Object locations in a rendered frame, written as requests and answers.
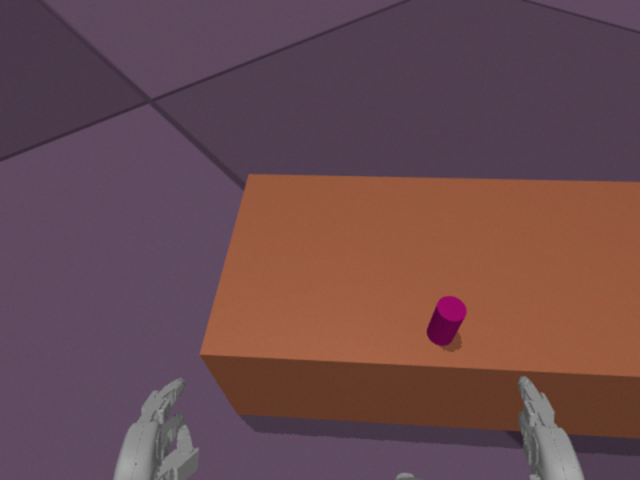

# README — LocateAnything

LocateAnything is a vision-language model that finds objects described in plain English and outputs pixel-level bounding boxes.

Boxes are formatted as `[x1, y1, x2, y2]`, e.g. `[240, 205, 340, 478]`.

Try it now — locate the can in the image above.
[427, 296, 467, 346]

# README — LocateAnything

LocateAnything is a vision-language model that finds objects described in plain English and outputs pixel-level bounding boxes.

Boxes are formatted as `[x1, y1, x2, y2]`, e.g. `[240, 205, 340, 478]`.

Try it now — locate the right robot hand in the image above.
[518, 376, 585, 480]

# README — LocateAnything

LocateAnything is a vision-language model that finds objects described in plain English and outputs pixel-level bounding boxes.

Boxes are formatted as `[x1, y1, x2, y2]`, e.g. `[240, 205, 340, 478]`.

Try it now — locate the left robot hand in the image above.
[113, 378, 199, 480]

